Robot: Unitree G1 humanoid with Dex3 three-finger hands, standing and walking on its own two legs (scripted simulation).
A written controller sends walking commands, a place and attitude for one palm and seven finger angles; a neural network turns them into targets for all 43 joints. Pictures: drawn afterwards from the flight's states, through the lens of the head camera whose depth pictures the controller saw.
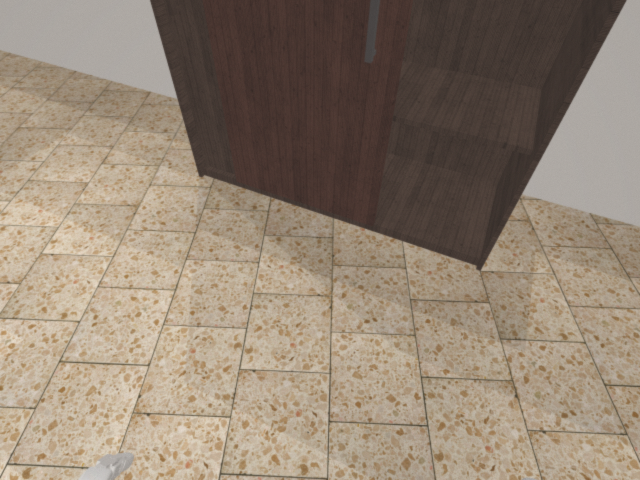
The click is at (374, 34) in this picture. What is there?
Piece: wardrobe's sliding door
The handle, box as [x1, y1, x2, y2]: [364, 0, 379, 62]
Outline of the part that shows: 379,0 370,0 364,60 367,62 371,62 372,57 375,53 374,40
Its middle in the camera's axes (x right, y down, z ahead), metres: +0.15 -0.63 +1.01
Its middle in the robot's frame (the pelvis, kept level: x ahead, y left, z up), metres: +1.21 -0.09 +0.15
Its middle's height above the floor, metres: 0.92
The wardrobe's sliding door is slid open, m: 0.45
